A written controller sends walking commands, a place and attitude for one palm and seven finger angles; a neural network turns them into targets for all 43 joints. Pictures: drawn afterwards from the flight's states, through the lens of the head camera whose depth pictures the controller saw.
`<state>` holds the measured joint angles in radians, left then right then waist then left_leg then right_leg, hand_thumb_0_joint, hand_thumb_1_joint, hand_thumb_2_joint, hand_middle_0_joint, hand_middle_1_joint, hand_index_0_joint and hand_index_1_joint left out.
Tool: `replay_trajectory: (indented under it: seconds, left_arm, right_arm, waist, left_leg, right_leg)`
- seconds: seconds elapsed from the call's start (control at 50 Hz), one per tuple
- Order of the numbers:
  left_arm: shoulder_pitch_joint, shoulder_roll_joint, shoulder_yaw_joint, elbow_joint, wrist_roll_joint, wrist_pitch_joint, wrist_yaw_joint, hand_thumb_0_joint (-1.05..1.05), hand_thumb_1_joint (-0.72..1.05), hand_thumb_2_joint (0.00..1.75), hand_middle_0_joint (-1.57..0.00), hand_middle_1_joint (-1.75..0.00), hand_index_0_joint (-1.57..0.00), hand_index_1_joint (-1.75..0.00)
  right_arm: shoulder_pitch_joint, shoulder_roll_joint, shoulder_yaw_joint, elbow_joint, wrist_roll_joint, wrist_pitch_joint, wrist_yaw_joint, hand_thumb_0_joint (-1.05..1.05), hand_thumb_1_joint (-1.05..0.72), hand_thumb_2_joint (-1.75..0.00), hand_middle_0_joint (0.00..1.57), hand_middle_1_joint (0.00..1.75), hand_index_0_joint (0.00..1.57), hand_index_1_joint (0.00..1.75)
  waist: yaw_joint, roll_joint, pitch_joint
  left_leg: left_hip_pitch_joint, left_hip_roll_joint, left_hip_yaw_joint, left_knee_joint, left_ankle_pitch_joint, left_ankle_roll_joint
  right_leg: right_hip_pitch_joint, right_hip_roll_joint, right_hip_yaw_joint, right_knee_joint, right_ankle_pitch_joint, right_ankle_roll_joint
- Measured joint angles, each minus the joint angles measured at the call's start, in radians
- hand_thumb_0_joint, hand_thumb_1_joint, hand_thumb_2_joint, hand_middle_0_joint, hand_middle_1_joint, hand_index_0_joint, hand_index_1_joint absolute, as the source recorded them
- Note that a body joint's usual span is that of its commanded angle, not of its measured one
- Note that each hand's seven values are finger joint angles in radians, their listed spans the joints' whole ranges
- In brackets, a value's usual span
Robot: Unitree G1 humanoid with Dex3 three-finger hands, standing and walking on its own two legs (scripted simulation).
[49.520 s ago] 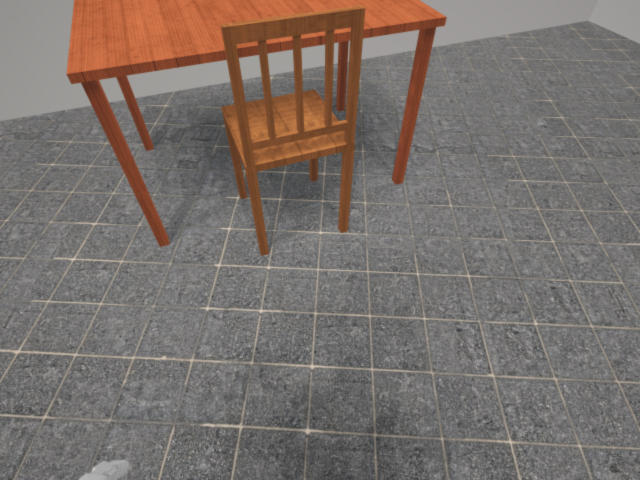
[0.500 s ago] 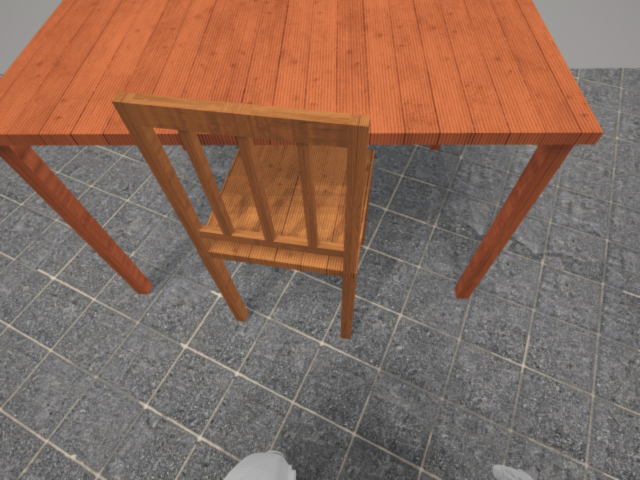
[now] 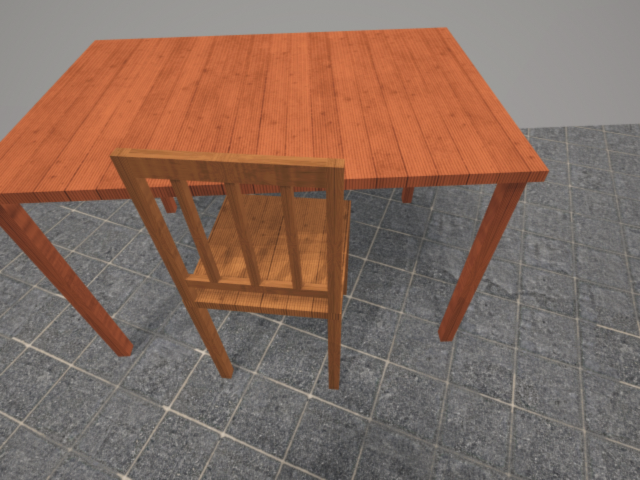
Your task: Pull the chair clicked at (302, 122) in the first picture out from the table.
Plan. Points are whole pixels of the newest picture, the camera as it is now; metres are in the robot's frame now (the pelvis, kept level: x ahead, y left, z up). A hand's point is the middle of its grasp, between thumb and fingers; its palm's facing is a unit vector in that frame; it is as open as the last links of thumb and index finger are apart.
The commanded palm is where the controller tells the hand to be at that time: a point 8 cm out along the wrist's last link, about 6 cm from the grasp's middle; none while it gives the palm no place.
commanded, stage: look again from close up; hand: left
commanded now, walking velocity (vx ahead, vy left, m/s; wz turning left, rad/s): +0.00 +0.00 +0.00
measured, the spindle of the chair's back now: (245, 237) +0.56 +0.17 -0.08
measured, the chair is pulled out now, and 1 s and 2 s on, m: -0.08 -0.08 -0.08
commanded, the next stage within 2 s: shuffle to correct the standing spot in 0.54 s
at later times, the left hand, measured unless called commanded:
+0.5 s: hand out of the picture +0.00 +0.19 -0.17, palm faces -0.01 -0.98 -0.20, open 7.4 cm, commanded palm none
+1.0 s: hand out of the picture +0.04 +0.22 -0.19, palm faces -0.02 -0.98 -0.19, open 7.4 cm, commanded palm none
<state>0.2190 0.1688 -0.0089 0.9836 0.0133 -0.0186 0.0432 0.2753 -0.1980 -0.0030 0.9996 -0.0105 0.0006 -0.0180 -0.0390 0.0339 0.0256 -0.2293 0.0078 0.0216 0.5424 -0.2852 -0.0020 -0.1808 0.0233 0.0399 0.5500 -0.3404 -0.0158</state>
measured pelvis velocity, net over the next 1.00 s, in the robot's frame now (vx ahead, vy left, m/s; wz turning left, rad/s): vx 0.05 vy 0.04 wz -0.06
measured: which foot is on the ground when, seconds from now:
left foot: down 0.00-1.00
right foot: down 0.00-1.00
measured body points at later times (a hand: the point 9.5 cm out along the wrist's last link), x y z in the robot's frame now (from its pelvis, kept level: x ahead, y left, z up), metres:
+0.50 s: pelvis +0.01 +0.01 +0.01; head +0.03 +0.01 +0.46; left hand +0.00 +0.24 -0.15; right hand +0.02 -0.23 -0.15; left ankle +0.00 +0.12 -0.73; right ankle -0.03 -0.11 -0.73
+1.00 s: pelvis +0.05 +0.04 -0.01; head +0.07 +0.06 +0.44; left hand +0.04 +0.28 -0.17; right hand +0.07 -0.20 -0.15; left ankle +0.00 +0.12 -0.73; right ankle -0.03 -0.11 -0.73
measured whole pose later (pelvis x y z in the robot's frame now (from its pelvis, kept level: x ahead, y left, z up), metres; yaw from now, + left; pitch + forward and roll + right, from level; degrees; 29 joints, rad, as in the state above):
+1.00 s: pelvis +0.05 +0.04 -0.01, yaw -4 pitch +0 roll +0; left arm 0.33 0.19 0.02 1.08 0.03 0.00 0.02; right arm 0.25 -0.19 0.01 1.06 -0.02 -0.03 -0.02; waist 0.02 -0.03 0.03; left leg -0.19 -0.02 0.10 0.59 -0.40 0.06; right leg -0.17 -0.01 0.10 0.61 -0.41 0.01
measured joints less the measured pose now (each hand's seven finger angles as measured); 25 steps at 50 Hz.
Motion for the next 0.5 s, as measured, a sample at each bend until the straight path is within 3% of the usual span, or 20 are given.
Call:
replay_trajectory:
  seconds: [0.5]
  left_arm:
    - [0.076, 0.014, -0.009, 0.11, -0.001, 0.008, -0.015, 0.0, 0.9, 0.9, -0.2, -0.3, -0.2, -0.29]
  right_arm:
    - [-0.032, 0.022, 0.022, 0.115, 0.005, -0.012, -0.004, 0.01, -0.91, -0.9, 0.2, 0.3, 0.2, 0.3]
  waist:
    - [0.037, -0.051, 0.024]
  left_leg:
    - [0.019, -0.008, 0.007, -0.079, 0.036, 0.01]
  right_leg:
    - [0.02, -0.01, 0.007, -0.087, 0.041, 0.014]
